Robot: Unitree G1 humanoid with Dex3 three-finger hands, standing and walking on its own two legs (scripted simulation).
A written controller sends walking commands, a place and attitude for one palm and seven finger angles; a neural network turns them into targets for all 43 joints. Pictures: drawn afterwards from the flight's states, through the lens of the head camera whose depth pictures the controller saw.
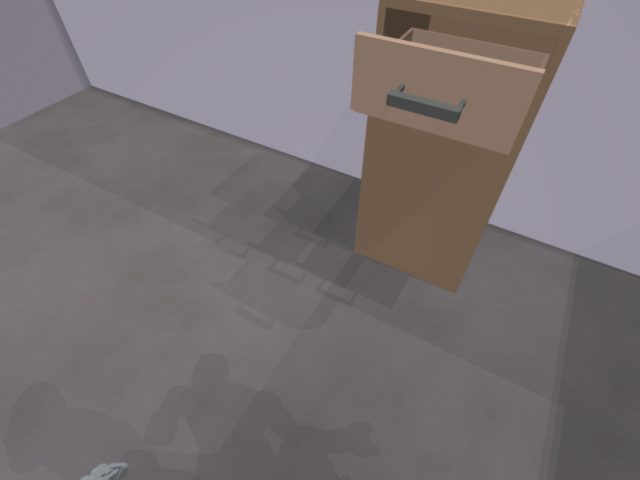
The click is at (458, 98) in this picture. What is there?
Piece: drawer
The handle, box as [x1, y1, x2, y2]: [386, 84, 466, 123]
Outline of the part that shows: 387,94 387,105 454,123 459,118 461,109 466,100 462,99 456,106 404,93 401,91 404,87 404,85 400,84 395,90 392,89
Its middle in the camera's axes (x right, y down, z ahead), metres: +0.23 -0.29 +0.82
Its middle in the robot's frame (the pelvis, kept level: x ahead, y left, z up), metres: +0.83 -0.19 +0.07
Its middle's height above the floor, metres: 0.84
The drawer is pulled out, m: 0.18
